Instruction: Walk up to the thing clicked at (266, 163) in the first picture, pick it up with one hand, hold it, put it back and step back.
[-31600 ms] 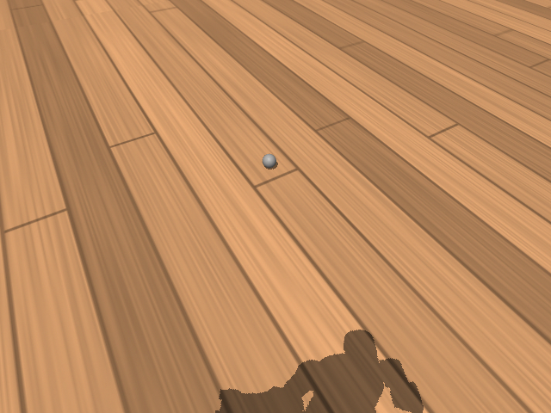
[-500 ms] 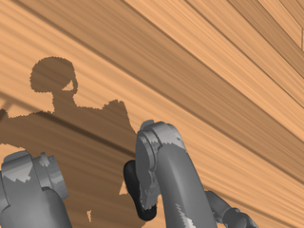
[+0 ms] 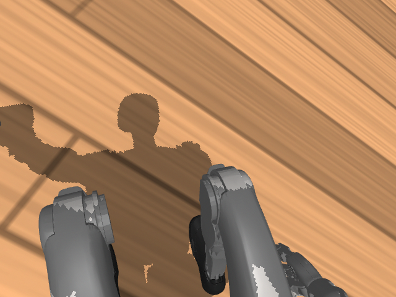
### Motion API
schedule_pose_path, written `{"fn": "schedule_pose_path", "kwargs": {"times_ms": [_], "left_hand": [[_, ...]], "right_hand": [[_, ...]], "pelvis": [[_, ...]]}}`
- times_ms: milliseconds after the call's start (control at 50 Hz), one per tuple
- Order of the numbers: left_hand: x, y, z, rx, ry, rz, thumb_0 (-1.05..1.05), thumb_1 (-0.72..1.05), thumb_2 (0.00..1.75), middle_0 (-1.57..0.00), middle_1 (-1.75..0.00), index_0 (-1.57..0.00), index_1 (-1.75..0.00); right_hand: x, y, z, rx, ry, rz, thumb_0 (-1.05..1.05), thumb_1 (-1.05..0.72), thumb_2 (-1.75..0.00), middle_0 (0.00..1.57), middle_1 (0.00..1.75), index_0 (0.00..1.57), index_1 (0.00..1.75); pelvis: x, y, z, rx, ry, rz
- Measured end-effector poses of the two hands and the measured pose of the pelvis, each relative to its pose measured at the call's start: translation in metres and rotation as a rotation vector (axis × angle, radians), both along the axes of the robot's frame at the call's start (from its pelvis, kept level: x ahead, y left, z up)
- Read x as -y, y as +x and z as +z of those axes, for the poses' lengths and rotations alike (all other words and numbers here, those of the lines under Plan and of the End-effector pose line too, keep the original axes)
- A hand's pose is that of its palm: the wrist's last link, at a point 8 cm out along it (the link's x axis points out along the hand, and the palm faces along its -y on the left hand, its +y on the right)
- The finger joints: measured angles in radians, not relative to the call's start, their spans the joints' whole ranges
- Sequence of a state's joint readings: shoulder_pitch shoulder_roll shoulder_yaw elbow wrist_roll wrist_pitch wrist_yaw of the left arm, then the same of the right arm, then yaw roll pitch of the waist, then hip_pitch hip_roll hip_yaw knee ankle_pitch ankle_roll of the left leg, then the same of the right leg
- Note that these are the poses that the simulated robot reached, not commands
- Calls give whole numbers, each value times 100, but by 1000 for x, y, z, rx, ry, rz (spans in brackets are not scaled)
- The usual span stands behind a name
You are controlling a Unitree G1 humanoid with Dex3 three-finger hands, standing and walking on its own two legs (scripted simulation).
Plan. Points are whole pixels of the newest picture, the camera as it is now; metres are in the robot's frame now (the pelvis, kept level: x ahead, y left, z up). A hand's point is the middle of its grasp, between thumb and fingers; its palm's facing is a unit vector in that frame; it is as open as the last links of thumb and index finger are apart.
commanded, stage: settle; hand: left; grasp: from above
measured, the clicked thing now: out of the picture +0.43 +0.37 -0.18
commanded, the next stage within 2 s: lift in 0.20 s
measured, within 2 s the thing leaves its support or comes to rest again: neither
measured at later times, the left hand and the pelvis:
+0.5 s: hand out of the picture +0.41 +0.36 -0.11, palm faces -0.45 -0.12 -0.89, open 9.3 cm; pelvis -0.01 +0.00 +0.03, yaw +2 degrees
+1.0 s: hand out of the picture +0.35 +0.35 +0.03, palm faces -0.43 -0.14 -0.89, open 9.4 cm; pelvis -0.01 +0.00 +0.13, yaw +6 degrees
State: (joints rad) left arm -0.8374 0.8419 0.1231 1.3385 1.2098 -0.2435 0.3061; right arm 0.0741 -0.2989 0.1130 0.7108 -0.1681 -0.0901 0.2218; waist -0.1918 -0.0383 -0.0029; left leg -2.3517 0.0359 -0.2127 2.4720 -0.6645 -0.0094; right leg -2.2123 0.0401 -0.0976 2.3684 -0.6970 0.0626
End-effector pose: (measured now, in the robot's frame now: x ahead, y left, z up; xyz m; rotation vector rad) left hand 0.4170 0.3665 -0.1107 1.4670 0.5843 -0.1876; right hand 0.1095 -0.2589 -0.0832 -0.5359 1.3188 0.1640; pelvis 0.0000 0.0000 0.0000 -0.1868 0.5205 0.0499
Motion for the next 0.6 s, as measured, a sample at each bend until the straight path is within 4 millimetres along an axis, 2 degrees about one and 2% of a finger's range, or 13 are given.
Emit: {"fn": "schedule_pose_path", "kwargs": {"times_ms": [400, 600], "left_hand": [[3, 5, 43, 31, 2, -26, 0, 4, 57, -74, -61, -74, -59], [4, -12, 75, 2, -11, 2, 0, 4, 59, -72, -62, -72, -61]], "right_hand": [[8, -29, 13, -40, -56, -116, 0, -91, -89, 20, 30, 20, 30], [7, -31, 31, -17, -45, -181, 0, -92, -90, 20, 30, 20, 30]], "pelvis": [[2, -7, 18, -18, 17, 18], [2, -9, 41, -40, 28, 34]]}}
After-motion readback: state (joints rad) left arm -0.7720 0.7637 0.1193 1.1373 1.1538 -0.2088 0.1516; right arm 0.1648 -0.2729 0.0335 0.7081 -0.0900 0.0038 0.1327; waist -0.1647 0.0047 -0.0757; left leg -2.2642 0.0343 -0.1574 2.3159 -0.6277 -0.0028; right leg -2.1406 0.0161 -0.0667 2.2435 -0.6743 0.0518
